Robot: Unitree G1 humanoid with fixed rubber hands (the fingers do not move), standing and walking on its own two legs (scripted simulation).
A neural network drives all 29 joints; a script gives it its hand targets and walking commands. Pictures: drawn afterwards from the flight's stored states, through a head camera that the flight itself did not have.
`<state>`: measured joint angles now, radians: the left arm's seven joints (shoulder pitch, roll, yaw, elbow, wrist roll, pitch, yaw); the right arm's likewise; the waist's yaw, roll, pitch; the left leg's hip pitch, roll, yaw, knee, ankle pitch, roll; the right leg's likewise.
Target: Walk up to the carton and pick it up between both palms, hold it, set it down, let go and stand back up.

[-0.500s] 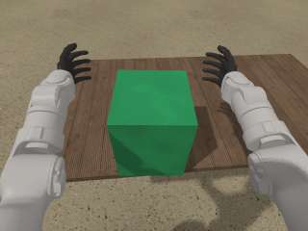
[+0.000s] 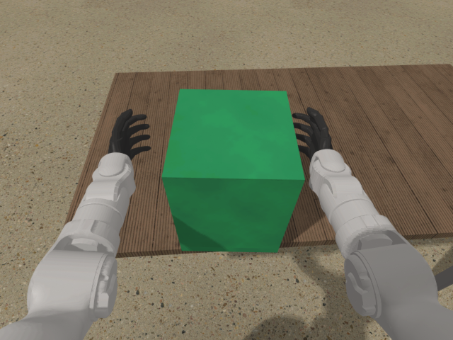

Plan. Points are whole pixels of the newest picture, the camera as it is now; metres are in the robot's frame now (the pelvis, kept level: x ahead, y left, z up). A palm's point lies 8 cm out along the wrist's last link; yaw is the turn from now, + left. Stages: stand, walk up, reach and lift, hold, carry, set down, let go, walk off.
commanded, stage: reach and lift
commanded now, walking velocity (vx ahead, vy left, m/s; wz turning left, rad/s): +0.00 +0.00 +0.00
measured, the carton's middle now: (231, 175) +0.43 +0.03 +0.04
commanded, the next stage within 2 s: none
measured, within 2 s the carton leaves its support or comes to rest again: neither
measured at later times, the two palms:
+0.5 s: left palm (145, 166) +0.41 +0.19 +0.07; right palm (309, 163) +0.43 -0.11 +0.08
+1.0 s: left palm (145, 171) +0.40 +0.19 +0.08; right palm (304, 175) +0.41 -0.10 +0.07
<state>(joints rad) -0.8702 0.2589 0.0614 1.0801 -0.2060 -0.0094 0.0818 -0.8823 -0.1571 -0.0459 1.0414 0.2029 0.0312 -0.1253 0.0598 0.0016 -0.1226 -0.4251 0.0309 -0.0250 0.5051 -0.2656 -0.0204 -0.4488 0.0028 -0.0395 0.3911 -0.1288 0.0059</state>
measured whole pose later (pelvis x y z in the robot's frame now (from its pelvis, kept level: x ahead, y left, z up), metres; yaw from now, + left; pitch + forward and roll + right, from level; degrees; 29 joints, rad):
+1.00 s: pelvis +0.02 +0.01 +0.01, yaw +0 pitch +3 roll -2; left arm -0.70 -0.05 0.47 0.96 0.27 -0.16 0.03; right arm -0.66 0.10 -0.47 0.91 -0.34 -0.14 -0.07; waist 0.07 0.01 -0.03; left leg -0.18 0.02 -0.02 0.38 -0.25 -0.01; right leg -0.20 0.00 -0.03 0.26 -0.11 0.02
